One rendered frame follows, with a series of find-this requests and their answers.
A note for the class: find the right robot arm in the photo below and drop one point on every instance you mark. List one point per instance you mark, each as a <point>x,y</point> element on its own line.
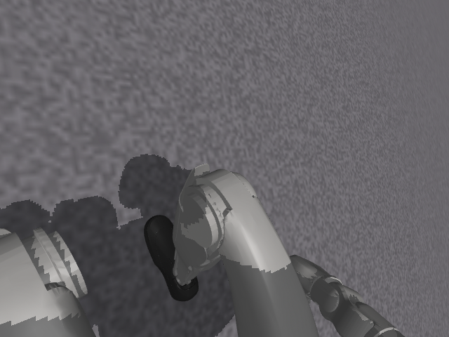
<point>345,308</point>

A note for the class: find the right robot hand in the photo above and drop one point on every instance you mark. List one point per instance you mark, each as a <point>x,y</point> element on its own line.
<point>308,272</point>

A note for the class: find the right robot foot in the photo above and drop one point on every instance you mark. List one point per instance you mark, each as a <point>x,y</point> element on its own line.
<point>158,233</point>

